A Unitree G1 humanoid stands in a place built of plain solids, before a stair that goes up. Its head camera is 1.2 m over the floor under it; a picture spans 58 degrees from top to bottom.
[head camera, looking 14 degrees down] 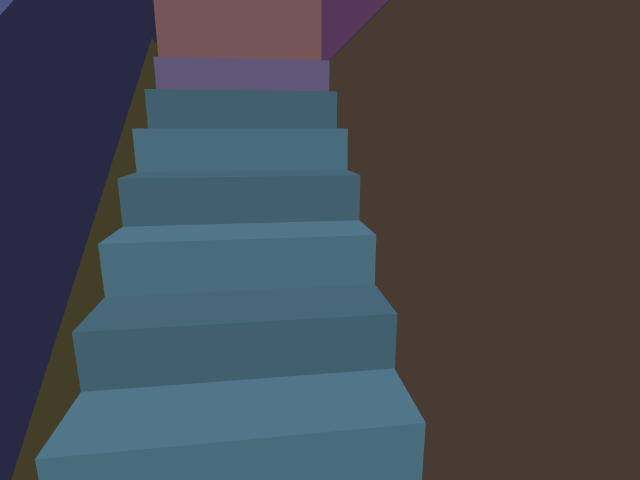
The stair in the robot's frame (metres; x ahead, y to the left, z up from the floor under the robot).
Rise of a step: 0.20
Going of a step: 0.29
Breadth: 1.03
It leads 8 degrees to the left of straight ahead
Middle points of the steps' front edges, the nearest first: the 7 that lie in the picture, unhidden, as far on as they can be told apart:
0.99 0.21 0.41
1.28 0.25 0.61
1.57 0.29 0.81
1.86 0.33 1.02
2.15 0.37 1.22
2.44 0.41 1.42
2.73 0.45 1.62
